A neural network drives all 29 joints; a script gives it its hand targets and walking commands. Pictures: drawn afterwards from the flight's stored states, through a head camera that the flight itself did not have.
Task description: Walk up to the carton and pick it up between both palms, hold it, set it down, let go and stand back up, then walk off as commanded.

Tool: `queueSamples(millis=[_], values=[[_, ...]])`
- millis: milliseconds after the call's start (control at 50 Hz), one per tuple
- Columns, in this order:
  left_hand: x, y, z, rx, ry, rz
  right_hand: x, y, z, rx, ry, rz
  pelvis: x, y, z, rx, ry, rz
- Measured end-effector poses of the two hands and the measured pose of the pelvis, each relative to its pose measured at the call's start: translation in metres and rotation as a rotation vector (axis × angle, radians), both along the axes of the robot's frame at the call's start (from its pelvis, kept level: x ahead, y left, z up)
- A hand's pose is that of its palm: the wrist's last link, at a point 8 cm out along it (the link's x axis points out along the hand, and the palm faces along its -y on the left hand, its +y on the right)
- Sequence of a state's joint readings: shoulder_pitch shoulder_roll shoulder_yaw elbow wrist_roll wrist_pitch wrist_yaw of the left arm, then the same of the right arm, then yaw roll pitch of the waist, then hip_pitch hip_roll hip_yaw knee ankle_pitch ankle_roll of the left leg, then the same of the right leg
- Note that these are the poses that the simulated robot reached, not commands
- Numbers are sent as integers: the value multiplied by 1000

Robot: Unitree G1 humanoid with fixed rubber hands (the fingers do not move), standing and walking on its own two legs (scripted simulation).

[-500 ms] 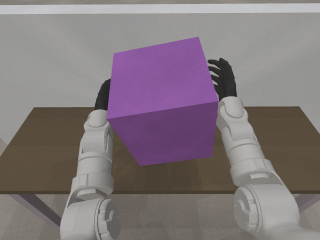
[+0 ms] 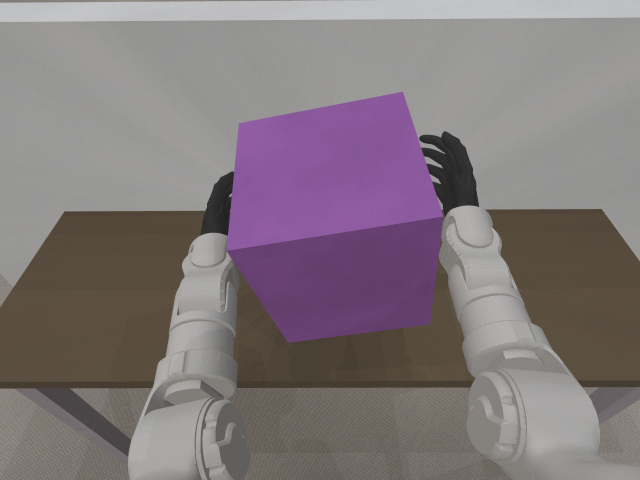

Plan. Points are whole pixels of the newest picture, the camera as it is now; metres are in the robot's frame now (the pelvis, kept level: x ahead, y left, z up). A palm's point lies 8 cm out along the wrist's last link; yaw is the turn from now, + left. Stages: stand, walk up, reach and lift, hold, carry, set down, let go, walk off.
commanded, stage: set down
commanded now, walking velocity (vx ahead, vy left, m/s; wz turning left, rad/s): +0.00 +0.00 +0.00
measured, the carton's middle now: (339, 229) +0.42 -0.01 +0.10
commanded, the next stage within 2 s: none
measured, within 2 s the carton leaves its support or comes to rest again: neither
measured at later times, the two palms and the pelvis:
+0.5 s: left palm (227, 242) +0.41 +0.14 +0.09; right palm (452, 208) +0.42 -0.16 +0.13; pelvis +0.01 +0.00 +0.00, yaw +0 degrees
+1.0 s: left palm (234, 247) +0.43 +0.14 +0.06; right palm (442, 213) +0.45 -0.16 +0.10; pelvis +0.03 +0.00 +0.00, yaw +0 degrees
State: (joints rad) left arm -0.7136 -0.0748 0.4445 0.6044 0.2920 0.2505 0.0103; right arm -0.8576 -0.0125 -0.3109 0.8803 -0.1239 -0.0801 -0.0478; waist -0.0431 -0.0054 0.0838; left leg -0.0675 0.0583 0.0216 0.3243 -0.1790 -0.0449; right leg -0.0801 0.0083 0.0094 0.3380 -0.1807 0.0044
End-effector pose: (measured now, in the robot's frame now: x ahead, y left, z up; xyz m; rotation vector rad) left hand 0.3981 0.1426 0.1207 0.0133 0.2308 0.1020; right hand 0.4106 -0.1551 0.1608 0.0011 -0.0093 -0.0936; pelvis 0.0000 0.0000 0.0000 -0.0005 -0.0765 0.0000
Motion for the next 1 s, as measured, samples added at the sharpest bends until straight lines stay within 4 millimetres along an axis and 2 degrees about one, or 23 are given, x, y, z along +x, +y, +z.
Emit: queueSamples(millis=[520,720,860,1000], values=[[11,-4,-28,-12,41,21,15,-4,-29,-7,68,8,9,-2,1,3,45,-1],[21,-5,-37,-15,46,23,25,-5,-38,-16,79,7,16,-2,1,3,107,-2],[24,-4,-54,-22,83,30,31,-3,-53,-20,119,12,19,-1,1,3,134,-3],[33,-4,-60,-22,74,35,40,-4,-60,-38,111,13,26,-2,0,4,203,-3]])
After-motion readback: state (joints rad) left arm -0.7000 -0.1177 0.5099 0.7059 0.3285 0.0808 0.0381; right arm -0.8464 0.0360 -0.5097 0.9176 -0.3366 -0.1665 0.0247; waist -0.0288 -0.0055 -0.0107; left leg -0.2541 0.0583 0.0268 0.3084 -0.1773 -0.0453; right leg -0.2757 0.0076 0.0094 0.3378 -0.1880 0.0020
